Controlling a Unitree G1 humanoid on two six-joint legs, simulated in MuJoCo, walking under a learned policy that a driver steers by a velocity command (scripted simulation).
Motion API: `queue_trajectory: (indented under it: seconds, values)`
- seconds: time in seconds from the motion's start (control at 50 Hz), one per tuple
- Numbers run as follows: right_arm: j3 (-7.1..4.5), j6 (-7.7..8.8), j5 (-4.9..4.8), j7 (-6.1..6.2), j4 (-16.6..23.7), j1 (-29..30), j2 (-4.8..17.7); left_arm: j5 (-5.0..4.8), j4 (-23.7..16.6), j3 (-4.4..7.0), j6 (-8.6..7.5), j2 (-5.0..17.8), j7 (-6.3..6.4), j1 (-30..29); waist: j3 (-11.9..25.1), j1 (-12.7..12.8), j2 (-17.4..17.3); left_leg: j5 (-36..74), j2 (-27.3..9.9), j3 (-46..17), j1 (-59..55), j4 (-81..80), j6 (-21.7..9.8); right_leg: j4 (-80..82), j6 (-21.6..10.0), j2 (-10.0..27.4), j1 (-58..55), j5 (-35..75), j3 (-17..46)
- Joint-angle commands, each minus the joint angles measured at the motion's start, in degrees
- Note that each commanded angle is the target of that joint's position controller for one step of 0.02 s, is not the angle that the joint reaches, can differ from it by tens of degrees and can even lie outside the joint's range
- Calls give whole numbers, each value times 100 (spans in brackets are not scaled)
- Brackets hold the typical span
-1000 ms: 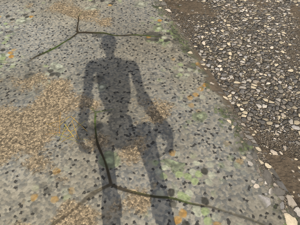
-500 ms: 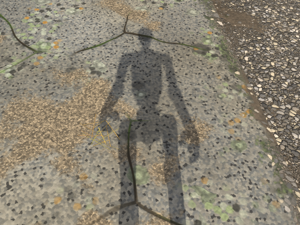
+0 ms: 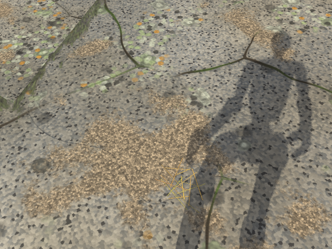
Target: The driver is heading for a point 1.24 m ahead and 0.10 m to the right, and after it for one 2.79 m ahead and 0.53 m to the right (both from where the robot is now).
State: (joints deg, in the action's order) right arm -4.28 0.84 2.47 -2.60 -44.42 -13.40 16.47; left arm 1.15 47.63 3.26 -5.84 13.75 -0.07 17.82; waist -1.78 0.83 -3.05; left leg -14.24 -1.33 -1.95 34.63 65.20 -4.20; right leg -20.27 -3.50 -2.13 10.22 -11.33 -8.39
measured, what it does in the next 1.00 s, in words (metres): walks ahead: left foot, then right foot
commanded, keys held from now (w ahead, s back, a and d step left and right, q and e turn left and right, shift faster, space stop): w+q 0.16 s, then w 0.30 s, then w+e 0.54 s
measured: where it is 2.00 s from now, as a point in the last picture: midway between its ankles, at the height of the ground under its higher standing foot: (186, 138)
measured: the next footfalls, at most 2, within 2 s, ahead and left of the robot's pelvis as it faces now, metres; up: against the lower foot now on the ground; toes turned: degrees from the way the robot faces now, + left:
left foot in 0.30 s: +0.31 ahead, +0.13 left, +0.00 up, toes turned +13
right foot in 0.86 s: +0.64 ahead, +0.01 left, +0.00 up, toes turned -2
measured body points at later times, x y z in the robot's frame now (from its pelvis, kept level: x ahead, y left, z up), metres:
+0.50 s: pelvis +0.27 +0.07 +0.00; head +0.30 +0.09 +0.45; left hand +0.28 +0.33 -0.14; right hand +0.38 -0.17 -0.13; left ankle +0.27 +0.12 -0.74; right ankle +0.29 -0.09 -0.66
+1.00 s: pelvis +0.55 +0.05 -0.01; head +0.59 +0.04 +0.44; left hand +0.65 +0.32 -0.14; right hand +0.63 -0.21 -0.14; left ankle +0.47 +0.18 -0.64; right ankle +0.59 +0.01 -0.74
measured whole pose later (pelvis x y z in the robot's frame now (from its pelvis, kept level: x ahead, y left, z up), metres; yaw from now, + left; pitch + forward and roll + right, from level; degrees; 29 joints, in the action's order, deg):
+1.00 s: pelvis +0.55 +0.05 -0.01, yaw -3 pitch +1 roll +0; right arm -1.3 5.1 1.8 -0.1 -49.1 -13.9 13.3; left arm 0.5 49.0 4.1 -1.9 15.1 -0.8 14.1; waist -3.1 0.0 -0.9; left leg -18.5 -2.5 -0.2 24.7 70.8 -1.1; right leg -27.2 -7.5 -7.4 17.6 -10.2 -2.7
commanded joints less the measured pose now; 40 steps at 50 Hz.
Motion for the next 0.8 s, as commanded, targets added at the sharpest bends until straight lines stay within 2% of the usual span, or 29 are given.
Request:
queue_trajectory:
  seconds: [0.02, 0.08, 0.12, 0.16, 0.2, 0.24, 0.26, 0.28, 0.3, 0.32, 0.34, 0.36, 0.38, 0.4, 0.42, 0.44, 0.46, 0.5, 0.54, 0.6, 0.7, 0.76, 0.8]
  values:
    - [46, -13, 4, -95, 412, 88, 12, -14, -193, 62, -142, 430, -26, 119, -43, -129, 629, 598, -291, -177, 695, -191, 63, 1212, -671, 1701, -284, 1337, 1016]
    - [127, 24, -39, -156, 603, 693, -91, -15, -89, 52, -119, 462, -33, 259, -149, -37, 655, 1346, -251, 132, 559, -1200, 77, 1155, -509, 1477, -310, 1788, 348]
    - [179, 47, -47, -210, 751, 1169, -140, -20, -21, 61, -99, 558, -4, 428, -231, 99, 685, 1572, -222, 424, 305, -1912, 28, 1137, -436, 1474, -375, 1906, 86]
    - [200, 47, -42, -242, 876, 1515, -129, -16, 73, 82, -56, 677, 40, 640, -325, 206, 689, 1398, -189, 633, 204, -2384, -47, 1086, -408, 1587, -693, 2037, -33]
    - [210, 54, -2, -220, 947, 1690, -123, -4, 231, 75, 21, 724, 76, 916, -374, 269, 683, 920, -54, 744, 59, -2777, -174, 892, -413, 1706, -1091, 2509, -78]
    - [183, 69, 41, -146, 880, 1493, -65, 5, 366, 77, 108, 854, 104, 1032, -206, 137, 799, 284, 291, 924, -498, -3056, -373, 255, -390, 1776, -1403, 4163, -219]
    - [143, 98, 58, -105, 746, 1089, 13, 13, 421, 80, 156, 941, 112, 1061, 44, -56, 865, 64, 501, 956, -1028, -3208, -499, -386, -376, 1792, -1488, 4941, -293]
    - [76, 160, 93, -55, 456, 275, 123, -11, 444, 63, 204, 969, 115, 1044, 490, -420, 769, 243, 700, 957, -2075, -3650, -642, -1378, -300, 1709, -1262, 4995, -462]
    - [-41, 210, 175, 27, 133, -680, 412, -34, 351, 14, 203, 872, 112, 986, 1082, -817, 569, 228, 273, 348, -3638, -3704, -847, -2660, -198, 1578, -254, 3779, -502]
    - [-195, 221, 208, 121, 78, -1210, 1061, -191, -44, -161, 161, 233, -18, 1218, 1994, -774, -812, -124, -1706, -2477, -5823, -3833, -1587, -4923, 128, 836, 2178, -114, -557]
    - [-223, 154, -25, 186, 88, -1441, 1103, -140, -77, 5, 157, 735, -4, 867, 2340, -877, -399, 719, -2267, -3911, -5778, -4552, -1766, -5919, 169, 291, 2800, -1940, 369]
    - [-198, 142, -101, 232, -18, -1065, 1013, -136, -252, 38, 145, 758, -12, 205, 1447, -750, -5, 1398, -1888, -2674, -5159, -4568, -1529, -5868, 109, 618, 3213, -1280, 794]
    - [-124, 187, -132, 238, -63, -728, 717, -155, -264, -30, 91, 591, -30, 89, 819, -519, 91, 1972, -1646, -1985, -4258, -4707, -1326, -5416, 87, 768, 3035, -908, 812]
    - [-57, 233, -143, 227, -91, -479, 491, -88, -162, -29, 124, 522, -46, 171, 479, -253, 254, 2205, -1342, -1481, -3630, -4873, -1055, -4949, 94, 917, 2717, -760, 845]
    - [8, 267, -190, 215, -107, -262, 309, 19, -44, -38, 231, 442, -60, 459, 340, 4, 210, 2149, -1112, -1102, -3097, -5103, -868, -4682, 140, 973, 2296, -639, 851]
    - [34, 317, -184, 200, -125, -232, 247, 83, 45, -54, 324, 358, -89, 670, 330, 100, -38, 2215, -1059, -971, -2746, -5248, -915, -4555, 188, 961, 1965, -629, 826]
    - [48, 371, -192, 191, -190, -286, 204, 108, 65, -41, 380, 352, -124, 653, 265, 136, -9, 2321, -971, -861, -2674, -5358, -947, -4493, 220, 938, 1960, -582, 783]
    - [21, 442, -192, 196, -317, -403, 295, 83, 57, -19, 430, 324, -188, 420, 98, 141, -4, 2065, -878, -538, -2606, -5648, -895, -4253, 262, 948, 2219, -174, 762]
    - [25, 472, -171, 203, -459, -644, 309, 50, -69, -5, 443, 327, -208, -74, -130, 20, -8, 2016, -864, -287, -2697, -5829, -812, -3917, 272, 967, 2640, 311, 826]
    - [64, 510, -143, 211, -590, -875, 251, 5, -201, -12, 427, 289, -208, -599, -286, -128, -4, 2014, -885, 56, -2960, -5908, -689, -3283, 222, 801, 2955, 862, 1004]
    - [118, 551, -126, 315, -799, -1124, 257, 54, -481, -86, 379, 224, -270, -1426, -520, -334, 14, 2480, -1053, 571, -3527, -5922, -551, -2087, 13, 617, 2901, 1326, 615]
    - [117, 514, -100, 397, -947, -1221, 375, 75, -615, -92, 355, 222, -294, -1573, -514, -308, 8, 3648, -1185, 827, -4078, -5423, -433, -1592, -236, 419, 2668, 790, 298]
    - [91, 478, -76, 442, -977, -1127, 549, 75, -550, -43, 354, 305, -255, -1199, -187, -99, -153, 5575, -1210, 1024, -4306, -4522, -330, -1488, -479, 41, 2026, 196, -2]
Keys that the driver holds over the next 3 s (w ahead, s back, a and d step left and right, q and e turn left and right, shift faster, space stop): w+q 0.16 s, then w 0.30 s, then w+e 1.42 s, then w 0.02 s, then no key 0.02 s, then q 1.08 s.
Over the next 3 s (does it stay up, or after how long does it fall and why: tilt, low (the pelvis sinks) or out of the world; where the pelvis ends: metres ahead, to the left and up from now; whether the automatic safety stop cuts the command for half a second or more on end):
stays up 1.14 -0.19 0.00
